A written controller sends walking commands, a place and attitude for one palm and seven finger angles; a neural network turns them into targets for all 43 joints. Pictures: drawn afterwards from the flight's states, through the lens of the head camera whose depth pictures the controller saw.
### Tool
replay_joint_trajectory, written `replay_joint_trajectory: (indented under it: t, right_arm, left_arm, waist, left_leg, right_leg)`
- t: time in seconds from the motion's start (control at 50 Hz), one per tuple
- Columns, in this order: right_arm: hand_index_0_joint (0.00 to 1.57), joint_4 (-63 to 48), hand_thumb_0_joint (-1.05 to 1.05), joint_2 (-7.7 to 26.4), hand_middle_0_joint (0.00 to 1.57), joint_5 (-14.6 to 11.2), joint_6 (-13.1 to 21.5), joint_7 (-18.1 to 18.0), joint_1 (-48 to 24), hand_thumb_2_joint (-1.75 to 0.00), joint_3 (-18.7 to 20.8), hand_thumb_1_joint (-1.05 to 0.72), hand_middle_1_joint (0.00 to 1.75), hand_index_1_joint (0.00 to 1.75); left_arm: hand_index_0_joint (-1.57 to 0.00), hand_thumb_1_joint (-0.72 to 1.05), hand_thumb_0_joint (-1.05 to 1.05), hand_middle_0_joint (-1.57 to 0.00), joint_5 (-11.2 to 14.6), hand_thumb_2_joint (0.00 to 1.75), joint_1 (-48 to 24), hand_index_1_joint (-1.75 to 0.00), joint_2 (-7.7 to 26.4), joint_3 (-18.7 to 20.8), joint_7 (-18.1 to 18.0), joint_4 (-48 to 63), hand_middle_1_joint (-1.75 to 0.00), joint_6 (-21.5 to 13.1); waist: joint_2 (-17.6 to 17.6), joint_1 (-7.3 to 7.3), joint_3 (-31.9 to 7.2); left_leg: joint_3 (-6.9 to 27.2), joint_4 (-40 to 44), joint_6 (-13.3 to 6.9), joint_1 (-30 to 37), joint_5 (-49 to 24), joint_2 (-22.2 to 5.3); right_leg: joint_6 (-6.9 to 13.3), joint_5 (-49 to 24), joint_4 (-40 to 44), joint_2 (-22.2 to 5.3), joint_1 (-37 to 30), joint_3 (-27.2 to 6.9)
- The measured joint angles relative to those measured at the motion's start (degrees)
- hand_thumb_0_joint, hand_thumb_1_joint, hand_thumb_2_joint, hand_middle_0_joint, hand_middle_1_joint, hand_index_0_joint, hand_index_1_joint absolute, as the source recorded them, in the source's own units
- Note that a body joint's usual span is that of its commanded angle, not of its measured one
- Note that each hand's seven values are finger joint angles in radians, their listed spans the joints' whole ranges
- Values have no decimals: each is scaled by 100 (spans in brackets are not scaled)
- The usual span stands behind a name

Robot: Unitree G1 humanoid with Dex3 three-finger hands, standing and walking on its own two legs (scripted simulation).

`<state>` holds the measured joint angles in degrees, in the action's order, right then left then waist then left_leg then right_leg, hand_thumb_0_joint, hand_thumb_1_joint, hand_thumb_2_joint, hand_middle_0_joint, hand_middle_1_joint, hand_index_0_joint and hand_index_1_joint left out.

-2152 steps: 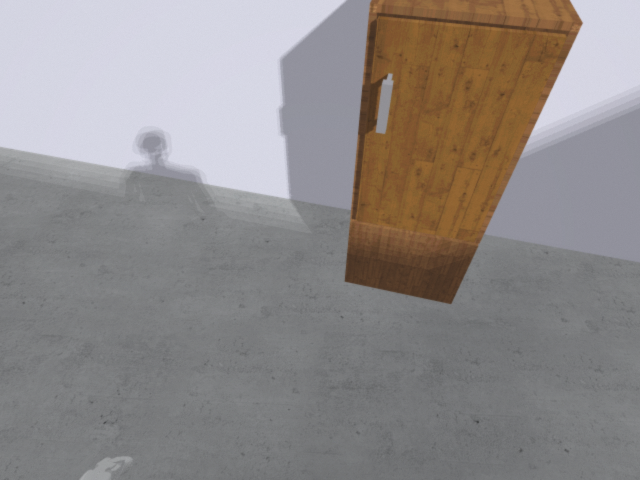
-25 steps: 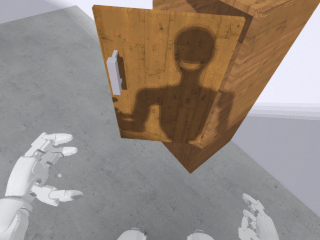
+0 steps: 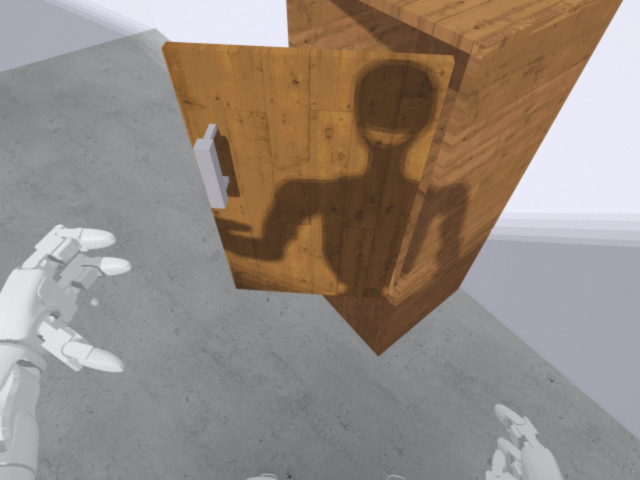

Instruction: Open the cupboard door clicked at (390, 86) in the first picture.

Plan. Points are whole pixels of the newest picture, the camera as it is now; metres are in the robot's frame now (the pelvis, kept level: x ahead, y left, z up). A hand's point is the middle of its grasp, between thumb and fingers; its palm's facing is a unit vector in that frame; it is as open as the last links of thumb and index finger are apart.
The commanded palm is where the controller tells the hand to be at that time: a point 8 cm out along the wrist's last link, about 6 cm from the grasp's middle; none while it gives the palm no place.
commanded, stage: raise the hand with hooked fingers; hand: left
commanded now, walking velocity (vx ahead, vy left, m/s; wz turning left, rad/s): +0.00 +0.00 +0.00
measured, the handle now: (215, 166) +0.54 +0.20 +0.06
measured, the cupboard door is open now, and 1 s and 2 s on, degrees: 47 47 47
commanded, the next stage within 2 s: move the hooked fingers beside the handle in 0.50 s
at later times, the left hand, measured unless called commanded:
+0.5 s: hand (107, 299) +0.29 +0.27 +0.08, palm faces +0.01 -1.00 -0.03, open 13.9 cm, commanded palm +0.26 +0.32 +0.08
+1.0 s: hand (131, 254) +0.35 +0.26 +0.09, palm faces -0.02 -1.00 -0.02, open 13.9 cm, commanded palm +0.32 +0.31 +0.08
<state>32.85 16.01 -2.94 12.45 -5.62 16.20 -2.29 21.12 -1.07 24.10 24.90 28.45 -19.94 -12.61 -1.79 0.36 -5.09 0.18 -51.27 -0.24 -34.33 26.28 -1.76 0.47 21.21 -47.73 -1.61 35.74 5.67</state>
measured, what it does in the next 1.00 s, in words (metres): stands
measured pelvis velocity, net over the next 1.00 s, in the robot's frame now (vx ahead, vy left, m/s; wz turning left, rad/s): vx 0.00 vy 0.01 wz -0.02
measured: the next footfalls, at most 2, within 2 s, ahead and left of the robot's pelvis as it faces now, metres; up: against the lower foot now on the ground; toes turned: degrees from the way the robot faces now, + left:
none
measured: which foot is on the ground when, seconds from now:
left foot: down 0.00-1.00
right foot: down 0.00-1.00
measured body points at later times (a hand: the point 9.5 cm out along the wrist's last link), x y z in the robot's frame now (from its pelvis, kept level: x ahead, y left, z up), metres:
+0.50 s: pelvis +0.00 +0.00 +0.01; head +0.04 +0.00 +0.45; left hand +0.28 +0.32 +0.09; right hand +0.15 -0.25 -0.08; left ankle -0.01 +0.11 -0.70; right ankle +0.03 -0.12 -0.70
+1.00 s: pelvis +0.00 +0.01 +0.00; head +0.05 +0.01 +0.45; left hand +0.35 +0.31 +0.09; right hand +0.12 -0.24 -0.09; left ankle -0.01 +0.11 -0.70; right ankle +0.03 -0.12 -0.70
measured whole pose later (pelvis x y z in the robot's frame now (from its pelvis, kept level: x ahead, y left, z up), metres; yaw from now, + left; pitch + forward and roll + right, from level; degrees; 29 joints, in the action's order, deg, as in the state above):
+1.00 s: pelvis +0.00 +0.01 +0.00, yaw -1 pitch +10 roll -1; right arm 33.8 15.4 -2.3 9.3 -5.3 17.5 -2.4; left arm 16.7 -16.1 24.1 23.1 26.8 -34.0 -14.9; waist -1.0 -1.5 -4.4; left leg -1.7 -48.9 -1.2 -34.5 24.9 -1.0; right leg -0.5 19.4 -45.8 -2.1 36.7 3.7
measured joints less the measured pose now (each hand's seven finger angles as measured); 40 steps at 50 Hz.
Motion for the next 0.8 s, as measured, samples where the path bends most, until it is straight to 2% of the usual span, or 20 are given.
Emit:
replay_joint_trajectory:
  t: [0.12, 0.32, 0.62, 0.7, 0.8]
  right_arm:
    - [21, 4, 1, 48, 21, -6, -62, 10, 31, -90, 43, -90, 30, 30]
    - [21, 1, 1, 16, 21, 21, -140, 35, 65, -90, 69, -90, 30, 30]
    - [21, -9, 1, -53, 21, 16, -141, -3, 6, -90, 5, -90, 30, 30]
    - [21, -9, 1, -33, 21, 6, -138, -28, 2, -90, -13, -90, 30, 30]
    - [21, 54, 1, -22, 21, 22, -154, -69, -56, -90, -47, -90, 30, 30]
  left_arm:
    - [-30, -49, -1, -29, -32, 30, -206, -120, 39, 8, 138, -354, -120, 88]
    - [-31, -50, -1, -30, -67, 30, -164, -120, -128, 50, 45, -452, -120, -195]
    - [-31, -50, -1, -30, -75, 30, -241, -120, -87, 18, 113, -520, -120, -222]
    - [-31, -50, -1, -30, -117, 30, -482, -120, -61, -64, 93, -745, -120, -154]
    - [-30, -50, -1, -30, -290, 30, -1027, -120, -70, -226, 10, -1109, -120, -135]
  waist:
    - [-16, -38, 10]
    - [46, -36, 56]
    - [29, -6, 60]
    - [22, 16, 76]
    - [68, -3, 157]
  left_leg:
    - [-48, 192, 17, 115, -80, -8]
    - [-103, 298, 20, 208, -122, -8]
    - [-125, 314, -43, 265, -133, 39]
    - [-106, 281, -65, 220, -139, 71]
    - [-91, 211, -85, 82, -155, 105]
  right_leg:
    - [18, -62, 133, 16, -69, -44]
    - [19, -93, 188, 23, -118, -99]
    - [-43, -137, 251, -18, -198, -126]
    - [-64, -141, 233, -51, -175, -110]
    - [-79, -153, 174, -88, -53, -98]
